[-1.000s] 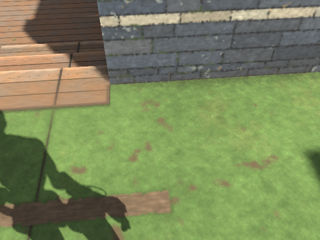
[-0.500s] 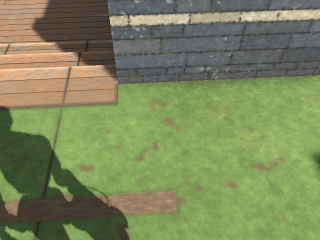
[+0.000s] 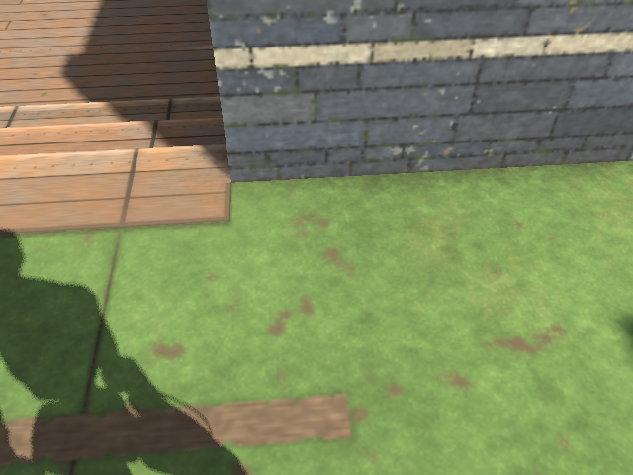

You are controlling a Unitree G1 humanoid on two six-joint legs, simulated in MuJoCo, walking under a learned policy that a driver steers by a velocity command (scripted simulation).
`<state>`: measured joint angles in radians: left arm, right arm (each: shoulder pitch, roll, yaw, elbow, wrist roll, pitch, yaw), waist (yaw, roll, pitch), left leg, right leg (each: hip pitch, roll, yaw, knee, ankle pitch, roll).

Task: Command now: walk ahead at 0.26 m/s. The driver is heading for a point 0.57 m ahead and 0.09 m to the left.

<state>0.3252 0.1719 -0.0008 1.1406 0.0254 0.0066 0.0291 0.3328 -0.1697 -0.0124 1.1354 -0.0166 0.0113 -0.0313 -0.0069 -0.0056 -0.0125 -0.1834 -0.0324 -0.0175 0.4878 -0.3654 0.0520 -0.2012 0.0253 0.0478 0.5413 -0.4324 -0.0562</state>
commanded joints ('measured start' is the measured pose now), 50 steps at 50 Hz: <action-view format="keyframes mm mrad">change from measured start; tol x32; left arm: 1 -54 30 5 -81 15 -33 -14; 8 402 196 69 26 -3 -74 -13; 50 -48 79 45 -150 0 -86 -10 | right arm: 1 140 -156 -43 6 -5 -7 -1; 21 -397 -44 -17 -271 -3 -55 66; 28 169 -297 -103 -138 -46 -79 27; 50 117 -107 -16 -59 0 -100 0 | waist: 1 -44 164 166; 8 162 -236 180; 28 -95 198 -257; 50 62 88 21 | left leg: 1 14 287 -420 -319 -448 171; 10 -629 76 2 565 -21 44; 26 104 -41 149 14 273 108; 28 546 445 -554 -91 26 287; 34 -16 257 -216 -339 213 181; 50 189 184 9 32 1000 80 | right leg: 1 -261 6 -77 116 5 -13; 5 104 16 -98 -77 39 -40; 8 347 -387 578 -436 -286 -169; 25 244 -214 -13 -93 1202 -81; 27 23 -146 -56 360 823 -60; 28 -302 29 -86 768 -42 -25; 50 -72 8 -125 -88 421 -37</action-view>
